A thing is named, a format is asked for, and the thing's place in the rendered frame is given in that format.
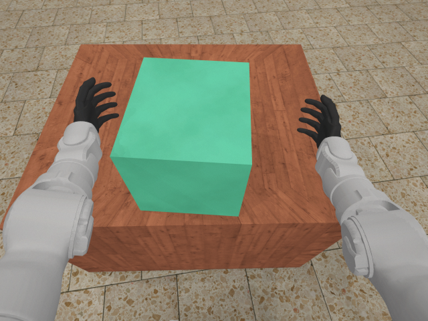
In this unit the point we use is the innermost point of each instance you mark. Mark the carton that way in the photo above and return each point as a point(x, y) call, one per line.
point(184, 143)

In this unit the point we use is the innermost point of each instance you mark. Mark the robot right forearm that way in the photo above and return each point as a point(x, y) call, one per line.
point(345, 184)

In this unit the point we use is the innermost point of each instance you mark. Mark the left robot hand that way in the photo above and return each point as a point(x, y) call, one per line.
point(86, 108)

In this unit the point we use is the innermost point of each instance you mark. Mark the robot left forearm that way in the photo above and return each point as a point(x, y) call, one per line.
point(74, 170)

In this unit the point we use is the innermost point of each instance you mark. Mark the robot right upper arm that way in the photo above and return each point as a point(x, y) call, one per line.
point(390, 250)

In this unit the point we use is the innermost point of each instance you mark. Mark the robot left upper arm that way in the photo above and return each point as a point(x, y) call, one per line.
point(47, 229)

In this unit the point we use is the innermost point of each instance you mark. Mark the right robot hand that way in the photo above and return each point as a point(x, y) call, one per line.
point(328, 118)

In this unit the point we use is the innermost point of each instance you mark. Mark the pedestal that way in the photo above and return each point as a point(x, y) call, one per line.
point(285, 219)

